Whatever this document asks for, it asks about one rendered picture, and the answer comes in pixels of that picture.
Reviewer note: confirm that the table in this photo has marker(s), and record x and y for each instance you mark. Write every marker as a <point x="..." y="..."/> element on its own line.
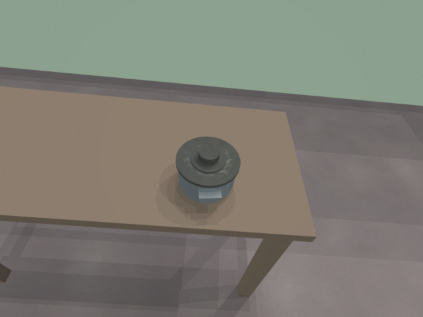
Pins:
<point x="110" y="162"/>

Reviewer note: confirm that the pot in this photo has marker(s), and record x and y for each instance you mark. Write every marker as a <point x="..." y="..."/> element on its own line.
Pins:
<point x="204" y="195"/>

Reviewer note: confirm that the knob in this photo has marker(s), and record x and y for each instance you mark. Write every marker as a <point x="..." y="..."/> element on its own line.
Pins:
<point x="208" y="153"/>

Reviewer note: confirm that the lid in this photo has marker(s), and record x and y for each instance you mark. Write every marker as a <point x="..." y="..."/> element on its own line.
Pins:
<point x="204" y="175"/>

